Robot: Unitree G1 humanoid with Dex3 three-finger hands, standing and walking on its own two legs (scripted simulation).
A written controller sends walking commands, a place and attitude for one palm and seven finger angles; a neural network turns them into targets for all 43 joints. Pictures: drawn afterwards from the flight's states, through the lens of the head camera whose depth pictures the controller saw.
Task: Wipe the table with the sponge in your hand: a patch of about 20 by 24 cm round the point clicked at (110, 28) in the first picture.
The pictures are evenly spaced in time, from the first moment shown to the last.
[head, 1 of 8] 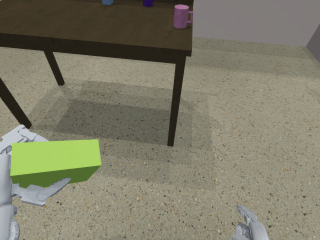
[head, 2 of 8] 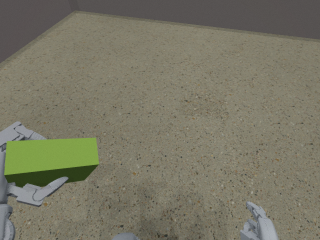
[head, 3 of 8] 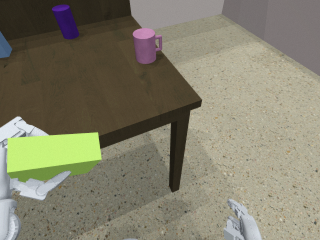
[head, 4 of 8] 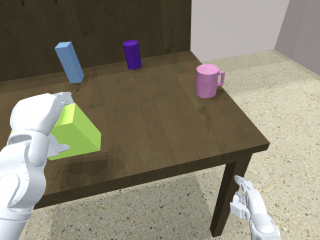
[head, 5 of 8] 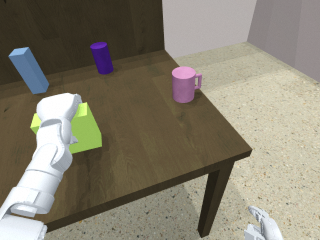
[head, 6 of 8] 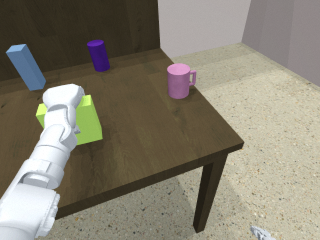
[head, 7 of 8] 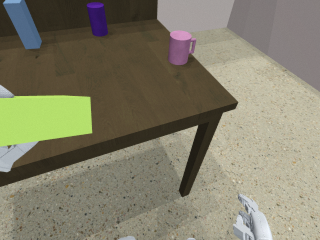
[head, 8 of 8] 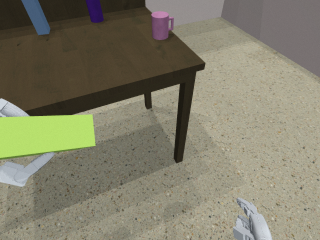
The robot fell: no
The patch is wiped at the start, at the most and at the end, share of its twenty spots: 0.00 0.95 0.95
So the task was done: yes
